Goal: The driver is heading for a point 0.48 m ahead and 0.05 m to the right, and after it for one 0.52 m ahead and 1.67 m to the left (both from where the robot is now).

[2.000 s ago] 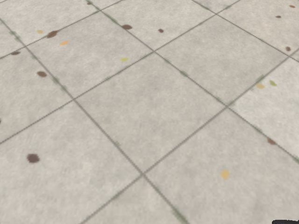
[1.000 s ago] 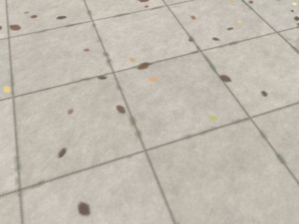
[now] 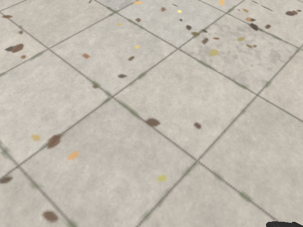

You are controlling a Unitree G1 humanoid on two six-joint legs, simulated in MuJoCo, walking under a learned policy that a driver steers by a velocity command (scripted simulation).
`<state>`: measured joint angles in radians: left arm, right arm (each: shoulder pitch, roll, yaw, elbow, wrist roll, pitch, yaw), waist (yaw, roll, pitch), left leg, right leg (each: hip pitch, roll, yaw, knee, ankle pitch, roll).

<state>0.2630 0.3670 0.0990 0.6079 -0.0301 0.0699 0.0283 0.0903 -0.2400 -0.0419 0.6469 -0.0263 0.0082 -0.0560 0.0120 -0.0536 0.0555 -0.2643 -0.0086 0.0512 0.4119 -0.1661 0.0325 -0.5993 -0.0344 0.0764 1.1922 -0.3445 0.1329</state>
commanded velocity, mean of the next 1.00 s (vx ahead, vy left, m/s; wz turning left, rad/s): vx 0.56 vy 0.00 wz -0.08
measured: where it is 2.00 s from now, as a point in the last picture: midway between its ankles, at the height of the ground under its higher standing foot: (193, 179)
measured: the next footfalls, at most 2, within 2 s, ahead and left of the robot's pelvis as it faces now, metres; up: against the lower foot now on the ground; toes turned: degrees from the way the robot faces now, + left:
right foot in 0.30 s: +0.00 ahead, -0.15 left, +0.00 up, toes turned -23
left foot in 0.72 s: +0.47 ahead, -0.18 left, +0.00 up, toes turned -12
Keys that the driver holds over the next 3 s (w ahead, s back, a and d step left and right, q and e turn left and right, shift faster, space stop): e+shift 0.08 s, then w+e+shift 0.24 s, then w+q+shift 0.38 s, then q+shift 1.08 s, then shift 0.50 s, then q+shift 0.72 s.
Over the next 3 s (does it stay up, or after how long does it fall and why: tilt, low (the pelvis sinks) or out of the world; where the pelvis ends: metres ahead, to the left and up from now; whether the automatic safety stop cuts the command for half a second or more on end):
stays up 0.68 -0.22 0.00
